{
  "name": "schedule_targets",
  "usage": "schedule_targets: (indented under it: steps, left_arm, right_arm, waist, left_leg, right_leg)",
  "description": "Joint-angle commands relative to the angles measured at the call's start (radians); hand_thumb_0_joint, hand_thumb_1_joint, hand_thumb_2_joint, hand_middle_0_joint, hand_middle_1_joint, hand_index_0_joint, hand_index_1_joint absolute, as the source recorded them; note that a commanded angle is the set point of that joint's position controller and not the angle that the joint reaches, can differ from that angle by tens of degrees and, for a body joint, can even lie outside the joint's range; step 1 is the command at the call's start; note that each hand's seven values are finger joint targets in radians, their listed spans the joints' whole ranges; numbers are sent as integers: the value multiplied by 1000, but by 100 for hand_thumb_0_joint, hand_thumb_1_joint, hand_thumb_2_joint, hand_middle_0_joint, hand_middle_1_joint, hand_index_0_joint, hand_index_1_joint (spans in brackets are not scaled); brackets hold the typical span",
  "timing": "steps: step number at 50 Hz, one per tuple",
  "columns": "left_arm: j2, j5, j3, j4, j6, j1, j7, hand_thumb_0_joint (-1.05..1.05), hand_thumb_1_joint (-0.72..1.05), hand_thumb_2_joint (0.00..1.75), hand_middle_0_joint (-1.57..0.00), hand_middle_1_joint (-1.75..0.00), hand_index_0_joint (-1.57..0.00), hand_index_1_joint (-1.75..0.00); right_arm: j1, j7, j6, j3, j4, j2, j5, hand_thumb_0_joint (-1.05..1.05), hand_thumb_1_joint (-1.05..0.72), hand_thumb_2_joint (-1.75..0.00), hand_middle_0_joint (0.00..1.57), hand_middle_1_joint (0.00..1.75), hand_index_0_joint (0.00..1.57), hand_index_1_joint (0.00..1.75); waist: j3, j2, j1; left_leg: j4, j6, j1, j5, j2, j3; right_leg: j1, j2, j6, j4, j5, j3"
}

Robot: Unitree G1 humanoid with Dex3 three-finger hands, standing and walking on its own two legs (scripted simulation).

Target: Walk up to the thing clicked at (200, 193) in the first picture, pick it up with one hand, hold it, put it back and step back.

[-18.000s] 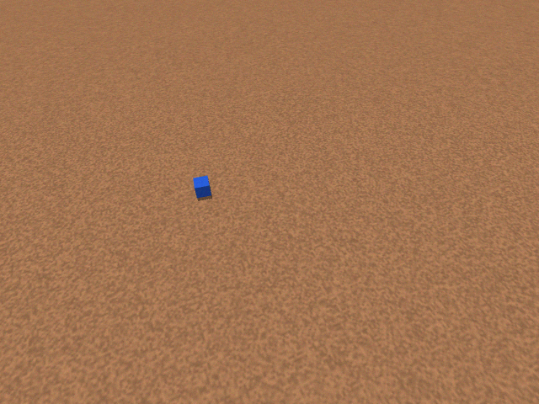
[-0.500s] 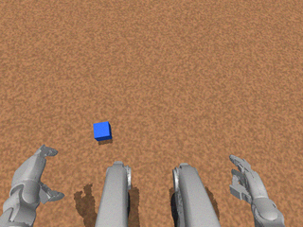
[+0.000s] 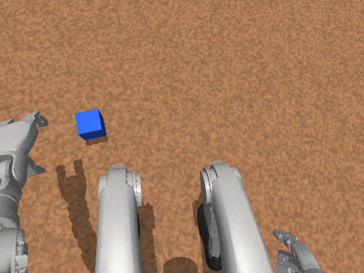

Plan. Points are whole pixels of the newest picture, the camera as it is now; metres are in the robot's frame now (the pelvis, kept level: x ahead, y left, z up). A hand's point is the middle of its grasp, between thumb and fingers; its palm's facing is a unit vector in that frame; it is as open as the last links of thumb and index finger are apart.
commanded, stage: rise first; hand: left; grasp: from above
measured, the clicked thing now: (91, 124) +0.51 +0.28 -0.35
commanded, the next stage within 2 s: none
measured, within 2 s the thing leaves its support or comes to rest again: neither
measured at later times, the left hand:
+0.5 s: hand (48, 138) +0.42 +0.34 -0.20, palm faces -0.42 -0.11 -0.90, open 12.2 cm
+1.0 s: hand (57, 133) +0.44 +0.33 -0.23, palm faces -0.41 -0.13 -0.90, open 12.4 cm
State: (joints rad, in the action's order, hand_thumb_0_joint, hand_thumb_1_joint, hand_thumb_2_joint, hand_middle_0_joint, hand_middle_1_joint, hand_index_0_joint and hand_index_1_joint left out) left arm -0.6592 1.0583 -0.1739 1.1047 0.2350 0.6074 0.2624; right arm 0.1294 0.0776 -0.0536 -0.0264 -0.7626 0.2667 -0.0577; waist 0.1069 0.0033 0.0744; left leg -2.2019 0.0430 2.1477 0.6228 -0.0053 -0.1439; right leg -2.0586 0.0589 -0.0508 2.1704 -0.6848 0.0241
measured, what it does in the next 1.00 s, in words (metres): lowers itself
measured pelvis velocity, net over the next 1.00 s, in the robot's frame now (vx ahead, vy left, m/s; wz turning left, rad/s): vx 0.02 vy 0.00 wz -0.05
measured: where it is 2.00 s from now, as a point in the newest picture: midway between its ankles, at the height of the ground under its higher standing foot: (171, 249)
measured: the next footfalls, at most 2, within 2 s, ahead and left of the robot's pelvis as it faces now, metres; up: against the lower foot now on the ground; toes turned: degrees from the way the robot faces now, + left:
none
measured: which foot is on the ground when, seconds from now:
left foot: down 0.00-1.00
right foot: down 0.00-1.00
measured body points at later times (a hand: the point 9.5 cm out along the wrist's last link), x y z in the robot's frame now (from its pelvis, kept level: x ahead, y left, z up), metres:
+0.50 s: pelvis +0.01 +0.01 -0.04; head +0.23 +0.08 +0.35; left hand +0.43 +0.34 -0.15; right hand +0.10 -0.26 -0.15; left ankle +0.10 +0.14 -0.35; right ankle +0.10 -0.13 -0.35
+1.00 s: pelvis +0.02 +0.00 -0.05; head +0.26 +0.06 +0.32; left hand +0.46 +0.33 -0.17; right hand +0.09 -0.27 -0.17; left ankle +0.10 +0.14 -0.35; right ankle +0.10 -0.13 -0.35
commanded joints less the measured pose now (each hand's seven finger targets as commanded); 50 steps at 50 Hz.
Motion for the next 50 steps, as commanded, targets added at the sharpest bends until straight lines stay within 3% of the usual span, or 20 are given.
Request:
schedule_targets:
  steps: [1, 4, 7, 14, 34, 50]
  left_arm:
    - [-334, 49, -49, -91, 11, 303, 82, 0, -20, 73, -38, -68, -37, -69]
    - [-309, 88, -21, -41, 4, 323, 105, 0, -20, 73, -39, -66, -38, -67]
    - [-326, 122, -17, -22, -2, 363, 128, 0, -22, 75, -38, -66, -37, -67]
    - [-317, 155, -6, 66, -16, 398, 164, 0, -21, 73, -38, -68, -38, -68]
    - [-352, 140, -39, 129, -35, 462, 193, 0, -23, 73, -36, -73, -36, -73]
    - [-388, 128, -69, 141, -25, 448, 202, 0, -24, 73, -33, -78, -34, -77]
  right_arm:
    - [112, -8, -15, -66, 57, 216, -17, 0, -89, -90, 20, 30, 20, 30]
    - [117, -6, -9, -64, 41, 229, -24, 0, -89, -90, 20, 30, 20, 30]
    - [128, 0, -5, -59, 31, 228, -30, 0, -89, -90, 20, 30, 20, 30]
    - [142, 10, -3, -49, 17, 220, -47, 0, -90, -90, 20, 30, 20, 30]
    - [152, 30, -6, -23, 8, 204, -75, 0, -90, -90, 20, 30, 20, 30]
    - [153, 44, 5, -6, 7, 211, -85, 0, -90, -90, 20, 30, 20, 30]
  waist:
    - [589, -189, -2]
    - [576, -231, 12]
    - [596, -262, 16]
    - [599, -225, 42]
    - [627, -248, 76]
    - [621, -233, 77]
  left_leg:
    - [243, -62, -488, 42, 5, 102]
    - [247, -55, -517, 39, -1, 79]
    - [224, -53, -514, 0, 1, 84]
    - [165, -62, -478, -68, 1, 92]
    - [73, -69, -421, -118, -8, 103]
    - [22, -71, -367, -145, -8, 105]
  right_leg:
    - [184, -1, 88, -248, 5, 100]
    - [117, -6, 89, -203, 33, 119]
    - [105, -6, 91, -179, 67, 121]
    - [113, 2, 87, -159, 136, 122]
    - [134, 12, 78, -104, 196, 125]
    - [173, 19, 75, -87, 239, 121]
